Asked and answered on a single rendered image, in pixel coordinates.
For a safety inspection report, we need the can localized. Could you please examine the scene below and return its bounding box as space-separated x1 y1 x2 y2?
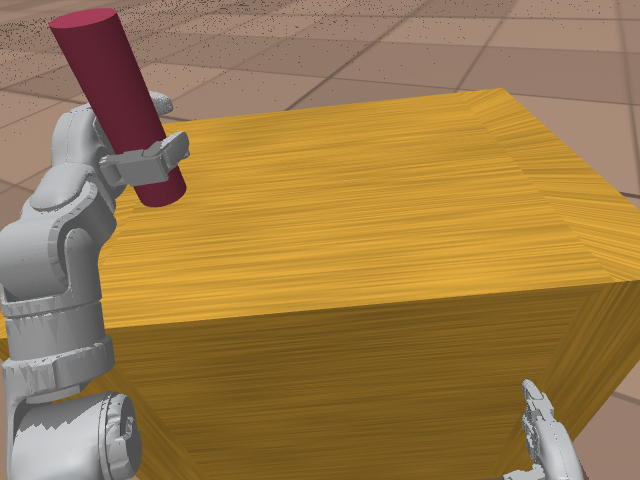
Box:
49 8 186 207

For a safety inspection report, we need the right robot hand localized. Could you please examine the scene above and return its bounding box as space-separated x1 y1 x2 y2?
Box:
503 379 584 480

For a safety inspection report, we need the left robot hand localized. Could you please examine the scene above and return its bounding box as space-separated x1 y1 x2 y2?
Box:
51 91 190 199

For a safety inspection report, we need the left robot arm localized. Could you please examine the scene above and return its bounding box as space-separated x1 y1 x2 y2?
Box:
0 163 142 480

